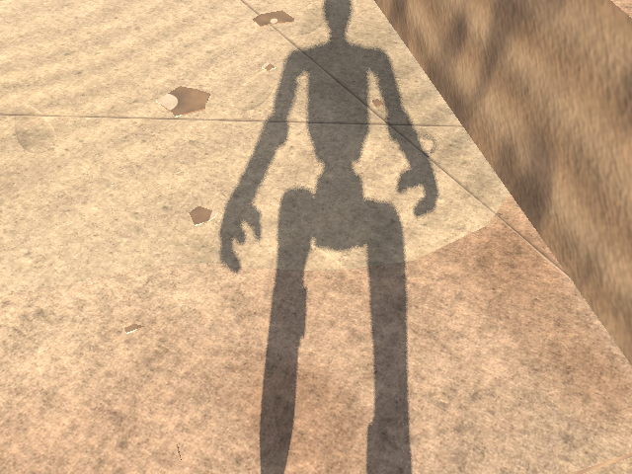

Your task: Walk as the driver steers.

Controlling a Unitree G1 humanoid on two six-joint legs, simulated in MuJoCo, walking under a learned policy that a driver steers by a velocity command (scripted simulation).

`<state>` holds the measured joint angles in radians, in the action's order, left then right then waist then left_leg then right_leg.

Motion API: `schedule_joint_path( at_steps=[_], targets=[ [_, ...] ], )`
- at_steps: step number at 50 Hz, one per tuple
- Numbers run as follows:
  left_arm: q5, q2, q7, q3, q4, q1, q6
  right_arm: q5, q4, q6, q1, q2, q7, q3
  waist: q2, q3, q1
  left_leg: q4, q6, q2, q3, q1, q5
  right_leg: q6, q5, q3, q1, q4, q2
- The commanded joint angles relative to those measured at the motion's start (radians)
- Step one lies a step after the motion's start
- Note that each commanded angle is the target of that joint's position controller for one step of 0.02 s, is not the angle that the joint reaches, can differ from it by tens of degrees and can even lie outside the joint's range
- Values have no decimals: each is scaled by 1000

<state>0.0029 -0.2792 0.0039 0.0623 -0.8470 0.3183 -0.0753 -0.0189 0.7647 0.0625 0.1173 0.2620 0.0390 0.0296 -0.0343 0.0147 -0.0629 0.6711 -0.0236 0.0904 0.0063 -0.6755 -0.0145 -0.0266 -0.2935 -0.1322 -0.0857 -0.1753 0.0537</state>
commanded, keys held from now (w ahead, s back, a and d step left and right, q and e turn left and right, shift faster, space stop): w+q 0.18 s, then q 0.82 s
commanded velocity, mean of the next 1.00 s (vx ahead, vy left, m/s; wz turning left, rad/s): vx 0.20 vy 0.00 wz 0.54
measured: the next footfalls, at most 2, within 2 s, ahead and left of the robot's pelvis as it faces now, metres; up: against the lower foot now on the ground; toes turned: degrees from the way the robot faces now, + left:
right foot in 0.44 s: +0.40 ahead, -0.06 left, +0.04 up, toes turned +17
left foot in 0.80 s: +0.29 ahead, +0.17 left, +0.04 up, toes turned +30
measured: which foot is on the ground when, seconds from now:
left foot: down 0.00-0.46, up 0.48-0.78, down 0.80-1.00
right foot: down 0.00-0.12, up 0.14-0.42, down 0.44-0.82, up 0.84-1.00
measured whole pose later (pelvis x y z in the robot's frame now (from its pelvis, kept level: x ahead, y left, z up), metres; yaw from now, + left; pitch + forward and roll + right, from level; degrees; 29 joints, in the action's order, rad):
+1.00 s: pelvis +0.27 +0.06 +0.04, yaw +35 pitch +1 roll -2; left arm 0.00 -0.30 -0.03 0.09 -0.72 0.06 0.02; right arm 0.00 0.59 -0.04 0.18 0.26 -0.03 0.07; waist 0.04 0.08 0.02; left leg 0.52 -0.06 -0.04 0.07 -0.33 -0.25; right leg 0.06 -0.39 0.02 0.51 -1.02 0.00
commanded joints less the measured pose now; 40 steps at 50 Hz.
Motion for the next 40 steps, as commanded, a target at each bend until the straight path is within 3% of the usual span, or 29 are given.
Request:
schedule_joint_path(
  at_steps=[1, 3, 4, 5, 6, 7, 8, 9, 10, 11, 13, 15, 17, 19, 21, 22, 23, 24, 25, 26, 27, 28, 31, 33, 35, 37, 39, 40],
  targets=[
    [8, -151, -11, 35, 21, 79, 19, -1, -142, 18, -193, 68, 23, 9, 23, 73, -54, -81, -33, -43, -70, -79, -57, -129, 575, 47, -81, -35, -306],
    [1, -167, -20, 27, 10, 132, 39, -12, -163, 20, -170, 89, 30, 29, 77, -61, -25, -116, -57, -140, -156, 88, -123, -86, 1066, 8, -160, -233, -283],
    [4, -195, -27, 29, 3, 147, 45, -19, -149, 18, -87, 115, 34, 47, 116, -152, 22, -140, -79, -173, -170, 270, -91, -65, 1194, 0, -126, -365, -287],
    [17, -227, -32, 33, 4, 113, 44, -23, -114, 11, 41, 147, 31, 71, 132, -232, 107, -209, -114, -187, -157, 516, 15, -37, 1180, -15, -13, -509, -278],
    [12, -216, -28, 27, 20, 84, 27, -25, -67, -6, 188, 200, 23, 101, 115, -303, 181, -181, -169, -126, -59, 858, 84, 6, 1005, -6, 254, -688, -250],
    [-14, -128, -12, 2, 48, 2, 3, -24, -29, -33, 298, 225, 2, 115, -66, -328, 224, -200, -267, 44, 184, 1167, 136, 63, 37, 22, 627, -999, -128],
    [2, -91, 6, -10, 93, -32, -28, 1, -21, -34, 345, 212, -6, 98, -58, -443, 210, -249, -327, 200, 481, 1261, -12, 38, -232, 176, 793, -1157, -100],
    [48, -130, 12, -2, 126, -118, -48, 25, -63, -25, 298, 188, -14, 92, -23, -397, 223, -289, -332, 204, 487, 1171, -43, 21, -194, 239, 826, -1167, -121],
    [50, -134, 14, -2, 160, -174, -51, 27, -81, -13, 192, 162, -15, 86, 13, -252, 178, -311, -297, 159, 402, 1021, 30, 25, -152, 232, 846, -1061, -148],
    [25, -136, 7, 3, 152, -188, -44, 22, -94, -4, 122, 129, -19, 77, 18, -176, 139, -331, -264, 118, 333, 890, 44, 33, -141, 221, 813, -986, -174],
    [9, -120, 3, 7, 134, -139, -22, 20, -131, -13, 27, 140, -28, 77, 27, -88, 65, -374, -251, 81, 298, 639, 55, 67, -134, 197, 694, -878, -166],
    [1, -91, 7, 1, 126, -103, 4, 23, -155, -30, -24, 170, -41, 84, -24, -64, 21, -383, -247, 59, 243, 453, 121, 114, -126, 146, 578, -769, -120],
    [-14, -81, 7, -4, 122, -101, 24, 17, -168, -49, -42, 200, -57, 96, -70, -86, 14, -337, -204, 5, 175, 352, 97, 131, 2, 131, 463, -664, -84],
    [-11, -96, 4, -3, 151, -168, 40, -2, -163, -67, -18, 207, -68, 100, -87, -94, 30, -304, -164, -5, 205, 329, -3, 135, 82, 143, 417, -550, -67],
    [-1, -118, 1, 11, 148, -134, 54, 1, -168, -83, -23, 192, -71, 93, -102, -124, 6, -243, -133, -1, 252, 311, -55, 125, 110, 119, 306, -518, -45],
    [4, -130, -1, 23, 137, -89, 57, 3, -176, -87, -55, 172, -73, 86, -94, -127, -31, -189, -106, -11, 261, 289, -95, 115, 155, 113, 236, -477, -45],
    [3, -135, -4, 34, 113, -30, 58, 7, -177, -88, -65, 135, -74, 75, -66, -130, -61, -95, -70, -52, 240, 259, -169, 104, 184, 104, 147, -423, -47],
    [-40, -227, -11, 53, 119, -33, 51, -9, -228, -88, -2, 38, -76, 47, 288, -167, -9, 161, 1, -209, 94, 74, -476, -49, 29, 507, 42, -212, -290],
    [-52, -204, -20, 40, 158, -138, 42, -17, -206, -88, 84, 100, -73, 57, 385, -153, 56, 399, 20, -158, 144, 31, -585, -172, -46, 802, 114, -97, -434],
    [-55, -122, -32, 12, 209, -239, 36, -22, -187, -99, 67, 175, -69, 79, 260, -84, 53, 518, 34, -119, 143, 56, -521, -170, -53, 683, 233, -93, -428],
    [-44, -93, -37, 2, 222, -280, 37, -15, -182, -113, 67, 186, -71, 86, 191, -62, 72, 583, 50, -104, 101, 77, -492, -153, 16, 557, 291, -117, -385],
    [-29, -90, -41, 2, 217, -297, 40, -6, -181, -120, 84, 176, -73, 87, 156, -48, 84, 610, 63, -88, 89, 74, -468, -141, 70, 472, 305, -137, -357],
    [-26, -95, -54, 6, 205, -263, 44, -10, -193, -133, 82, 130, -61, 79, 149, -43, 79, 547, 76, -66, 36, 114, -397, -131, 206, 275, 325, -163, -297],
    [-18, -110, -60, 17, 204, -230, 51, -7, -227, -133, 16, 102, -50, 66, 141, -52, 44, 396, 83, -41, 32, 101, -397, -160, 268, 247, 256, -174, -324],
    [-9, -139, -61, 33, 210, -242, 59, 0, -250, -132, -18, 82, -33, 56, 148, -94, 37, 220, 80, -12, 32, 185, -396, -164, 306, 210, 235, -191, -340],
    [2, -155, -51, 43, 207, -251, 73, -6, -239, -136, 16, 86, -21, 56, 182, -116, 48, 48, 66, -39, -25, 303, -388, -154, 289, 169, 256, -189, -338],
    [20, -176, -47, 53, 192, -236, 83, -5, -226, -132, 50, 105, -14, 67, 162, -107, 67, -101, 32, -59, -62, 379, -242, -139, 233, 150, 270, -220, -349],
    [25, -160, -47, 50, 183, -237, 87, 2, -204, -132, 94, 120, -15, 76, 131, -114, 86, -180, 6, -86, -76, 461, -176, -104, 163, 117, 306, -271, -323]
  ],
)
Over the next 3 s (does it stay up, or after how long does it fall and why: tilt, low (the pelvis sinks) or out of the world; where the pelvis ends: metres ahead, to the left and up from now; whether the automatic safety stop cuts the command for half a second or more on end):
stays up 0.44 0.28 0.02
